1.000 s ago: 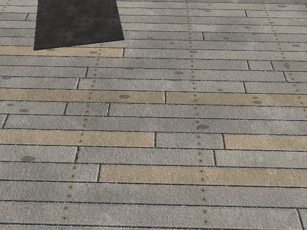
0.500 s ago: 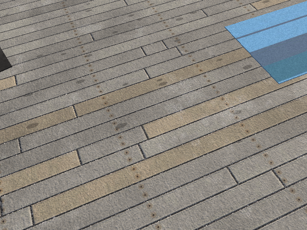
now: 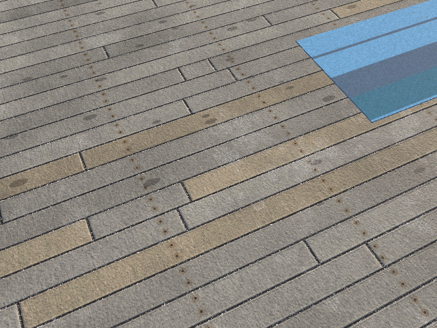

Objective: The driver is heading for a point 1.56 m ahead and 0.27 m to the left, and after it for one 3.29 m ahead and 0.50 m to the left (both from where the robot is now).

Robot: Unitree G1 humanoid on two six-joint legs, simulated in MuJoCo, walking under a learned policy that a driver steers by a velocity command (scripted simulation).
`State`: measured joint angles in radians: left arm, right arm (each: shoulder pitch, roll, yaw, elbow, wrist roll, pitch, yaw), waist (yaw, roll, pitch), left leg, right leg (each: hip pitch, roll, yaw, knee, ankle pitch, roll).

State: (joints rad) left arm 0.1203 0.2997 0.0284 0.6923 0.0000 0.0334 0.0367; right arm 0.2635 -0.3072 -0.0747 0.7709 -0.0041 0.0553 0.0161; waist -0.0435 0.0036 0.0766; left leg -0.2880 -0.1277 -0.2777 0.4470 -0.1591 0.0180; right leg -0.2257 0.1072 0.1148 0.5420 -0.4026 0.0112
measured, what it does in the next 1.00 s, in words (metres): steps on the spot, turning left: right foot, then left foot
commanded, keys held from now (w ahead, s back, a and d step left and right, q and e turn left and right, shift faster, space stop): q+shift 0.50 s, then e+shift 0.42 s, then w+e+shift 0.08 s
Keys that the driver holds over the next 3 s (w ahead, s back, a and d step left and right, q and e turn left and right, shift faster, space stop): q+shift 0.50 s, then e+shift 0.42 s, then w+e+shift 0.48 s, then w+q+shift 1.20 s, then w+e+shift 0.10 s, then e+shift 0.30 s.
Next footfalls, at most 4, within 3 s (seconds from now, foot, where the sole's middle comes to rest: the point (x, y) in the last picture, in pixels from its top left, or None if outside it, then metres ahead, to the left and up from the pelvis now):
0.02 right None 0.02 -0.10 -0.78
0.48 left None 0.00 0.12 -0.78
1.04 right None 0.05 -0.06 -0.78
1.46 left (170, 319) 0.46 0.14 -0.78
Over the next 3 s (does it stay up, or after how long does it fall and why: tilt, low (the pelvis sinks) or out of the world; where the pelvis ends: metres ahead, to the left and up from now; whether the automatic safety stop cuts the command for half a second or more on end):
stays up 1.51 0.29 0.00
